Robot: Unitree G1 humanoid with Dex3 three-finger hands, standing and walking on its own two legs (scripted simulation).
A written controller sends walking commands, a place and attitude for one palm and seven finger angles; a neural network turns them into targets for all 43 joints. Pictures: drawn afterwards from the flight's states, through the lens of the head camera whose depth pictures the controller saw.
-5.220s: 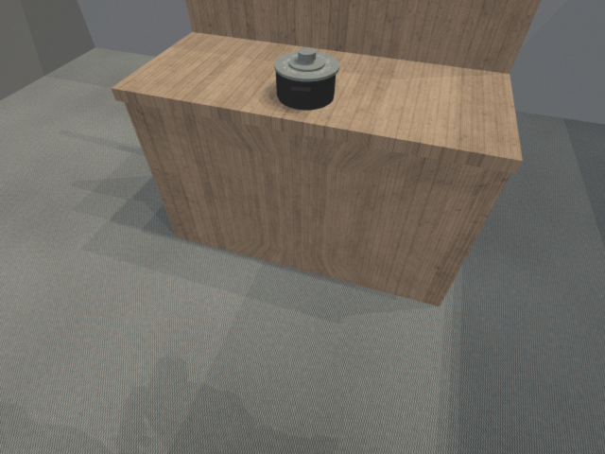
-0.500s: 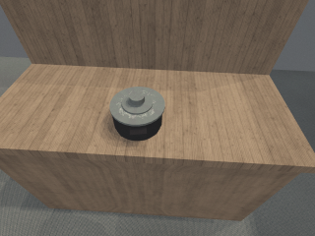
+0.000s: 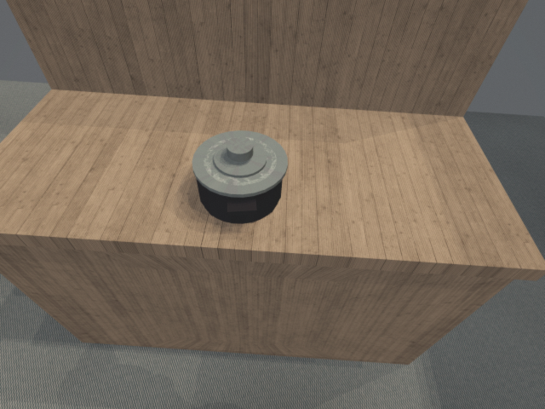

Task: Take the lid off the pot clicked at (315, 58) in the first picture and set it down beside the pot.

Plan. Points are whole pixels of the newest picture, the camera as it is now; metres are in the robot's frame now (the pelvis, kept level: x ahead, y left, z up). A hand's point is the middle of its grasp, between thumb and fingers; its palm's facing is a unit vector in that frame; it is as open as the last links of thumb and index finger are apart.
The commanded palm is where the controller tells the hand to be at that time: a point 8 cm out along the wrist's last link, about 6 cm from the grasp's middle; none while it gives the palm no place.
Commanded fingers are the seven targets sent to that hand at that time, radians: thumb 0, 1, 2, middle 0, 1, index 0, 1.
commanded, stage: look again from close up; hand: left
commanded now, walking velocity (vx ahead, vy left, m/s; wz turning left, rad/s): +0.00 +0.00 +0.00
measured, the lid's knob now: (240, 149) +0.53 +0.10 +0.08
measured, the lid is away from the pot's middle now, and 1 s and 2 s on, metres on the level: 0.00 0.00 0.00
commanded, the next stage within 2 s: lift the closed hand beside the body in 0.22 s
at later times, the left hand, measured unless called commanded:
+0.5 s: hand out of the picture +0.14 +0.20 -0.07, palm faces +0.18 -0.93 -0.32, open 6.7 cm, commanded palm +0.09 +0.23 -0.04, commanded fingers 0.00 0.90 0.90 -0.64 -0.78 -0.64 -0.78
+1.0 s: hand out of the picture +0.12 +0.20 -0.01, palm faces +0.26 -0.91 -0.32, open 3.1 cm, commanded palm +0.08 +0.25 +0.03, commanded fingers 0.00 0.90 0.90 -1.30 -1.50 -1.30 -1.50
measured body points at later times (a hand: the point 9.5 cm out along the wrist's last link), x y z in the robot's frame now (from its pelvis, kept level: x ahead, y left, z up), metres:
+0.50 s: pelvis +0.00 +0.00 +0.00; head -0.02 -0.02 +0.45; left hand +0.12 +0.24 -0.05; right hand +0.12 -0.23 -0.12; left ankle +0.03 +0.10 -0.73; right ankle -0.05 -0.13 -0.73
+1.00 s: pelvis +0.00 -0.03 +0.01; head +0.00 -0.04 +0.46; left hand +0.11 +0.25 +0.01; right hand +0.20 -0.24 -0.07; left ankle +0.03 +0.10 -0.73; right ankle -0.05 -0.13 -0.73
